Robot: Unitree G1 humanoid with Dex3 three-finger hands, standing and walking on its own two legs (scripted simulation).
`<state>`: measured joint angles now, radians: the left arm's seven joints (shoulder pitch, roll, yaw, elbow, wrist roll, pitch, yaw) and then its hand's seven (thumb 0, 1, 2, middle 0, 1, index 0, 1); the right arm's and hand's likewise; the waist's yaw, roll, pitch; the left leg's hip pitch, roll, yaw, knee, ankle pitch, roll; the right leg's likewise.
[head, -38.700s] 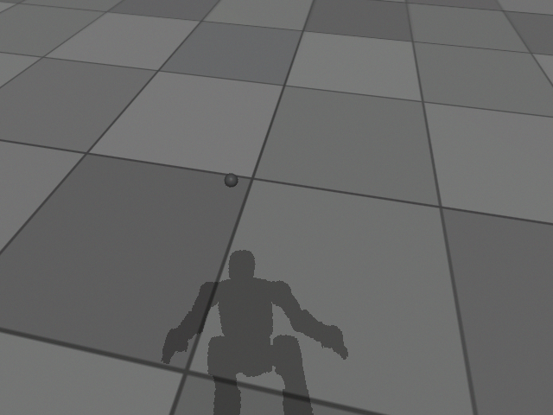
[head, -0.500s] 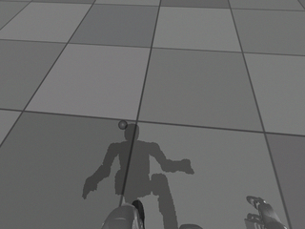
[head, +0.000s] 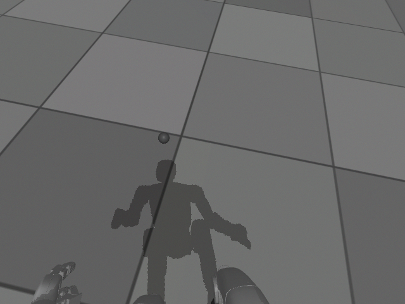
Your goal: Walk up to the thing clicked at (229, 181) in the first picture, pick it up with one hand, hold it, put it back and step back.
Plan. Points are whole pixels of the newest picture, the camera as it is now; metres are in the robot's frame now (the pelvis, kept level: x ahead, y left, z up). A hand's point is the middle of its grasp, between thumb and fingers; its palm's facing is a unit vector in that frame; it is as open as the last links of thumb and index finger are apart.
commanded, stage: step back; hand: left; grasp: from above
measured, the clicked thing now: (163, 137) +1.03 +0.12 -0.72
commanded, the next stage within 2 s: stand in 1.10 s
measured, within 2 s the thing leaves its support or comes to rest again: neither
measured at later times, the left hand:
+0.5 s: hand out of the picture -0.03 +0.28 -0.14, palm faces -0.03 -0.91 -0.42, open 7.4 cm
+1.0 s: hand out of the picture +0.13 +0.23 -0.13, palm faces -0.05 -0.94 -0.35, open 7.4 cm
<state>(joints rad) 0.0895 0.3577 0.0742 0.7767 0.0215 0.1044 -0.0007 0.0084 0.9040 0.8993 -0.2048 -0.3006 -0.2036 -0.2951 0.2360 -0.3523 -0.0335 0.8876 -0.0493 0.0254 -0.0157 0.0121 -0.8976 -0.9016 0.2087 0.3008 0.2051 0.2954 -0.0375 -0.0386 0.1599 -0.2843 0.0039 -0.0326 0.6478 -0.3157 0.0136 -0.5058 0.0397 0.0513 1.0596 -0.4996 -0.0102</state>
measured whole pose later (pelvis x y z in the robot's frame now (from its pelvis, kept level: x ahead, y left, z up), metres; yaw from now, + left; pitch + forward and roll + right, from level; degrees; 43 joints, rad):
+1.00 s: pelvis -0.02 +0.00 +0.00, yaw -3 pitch -2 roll +0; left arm 0.06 0.33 0.04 0.99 0.02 -0.01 0.00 0.01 0.90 0.90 -0.21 -0.30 -0.21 -0.30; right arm 0.17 -0.36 -0.03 1.05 -0.02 -0.01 0.00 0.01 -0.90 -0.90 0.21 0.30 0.20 0.29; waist 0.00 0.01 0.07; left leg -0.23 0.00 -0.02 0.59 -0.33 -0.01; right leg -0.30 -0.04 -0.03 0.61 -0.28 0.01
